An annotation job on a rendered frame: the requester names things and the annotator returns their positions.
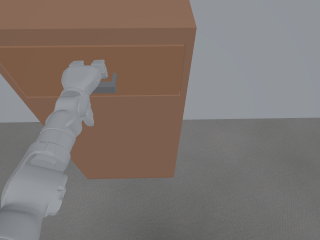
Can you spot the handle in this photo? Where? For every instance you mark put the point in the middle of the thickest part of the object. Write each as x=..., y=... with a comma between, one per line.
x=107, y=86

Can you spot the robot left upper arm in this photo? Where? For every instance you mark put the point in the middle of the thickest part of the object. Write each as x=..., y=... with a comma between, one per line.
x=36, y=192

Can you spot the cabinet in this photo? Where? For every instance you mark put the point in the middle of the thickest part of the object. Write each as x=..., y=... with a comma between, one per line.
x=133, y=136

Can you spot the drawer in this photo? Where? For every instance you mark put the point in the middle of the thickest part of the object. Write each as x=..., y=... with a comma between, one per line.
x=152, y=69

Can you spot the robot left forearm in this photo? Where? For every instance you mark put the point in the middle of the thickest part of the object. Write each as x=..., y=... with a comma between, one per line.
x=54, y=144

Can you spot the left robot hand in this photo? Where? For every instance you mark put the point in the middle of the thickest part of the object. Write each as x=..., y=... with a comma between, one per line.
x=86, y=78

